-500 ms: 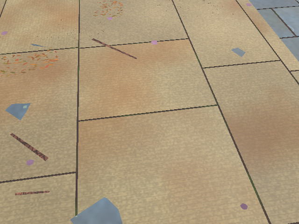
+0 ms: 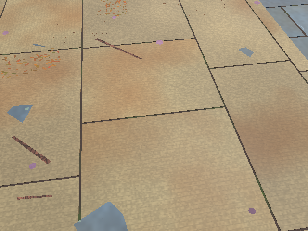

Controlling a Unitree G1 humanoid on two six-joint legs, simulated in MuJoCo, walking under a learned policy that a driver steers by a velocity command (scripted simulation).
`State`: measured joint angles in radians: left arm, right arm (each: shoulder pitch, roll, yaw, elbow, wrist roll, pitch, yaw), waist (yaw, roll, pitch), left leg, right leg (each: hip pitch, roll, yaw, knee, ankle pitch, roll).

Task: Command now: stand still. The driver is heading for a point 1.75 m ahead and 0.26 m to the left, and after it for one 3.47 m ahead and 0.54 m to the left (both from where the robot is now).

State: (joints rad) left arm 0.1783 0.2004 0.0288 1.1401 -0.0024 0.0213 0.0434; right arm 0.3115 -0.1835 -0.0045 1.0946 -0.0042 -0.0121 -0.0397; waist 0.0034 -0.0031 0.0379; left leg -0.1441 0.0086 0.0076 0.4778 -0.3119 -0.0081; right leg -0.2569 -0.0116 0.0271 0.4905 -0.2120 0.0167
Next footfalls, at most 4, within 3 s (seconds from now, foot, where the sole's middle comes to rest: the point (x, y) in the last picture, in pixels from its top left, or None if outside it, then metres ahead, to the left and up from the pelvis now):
1.94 left None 0.47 0.12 -0.77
2.50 right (185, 173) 0.79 -0.12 -0.77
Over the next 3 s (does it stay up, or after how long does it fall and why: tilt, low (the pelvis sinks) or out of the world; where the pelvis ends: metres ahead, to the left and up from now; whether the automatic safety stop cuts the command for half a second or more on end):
stays up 0.87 0.00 -0.01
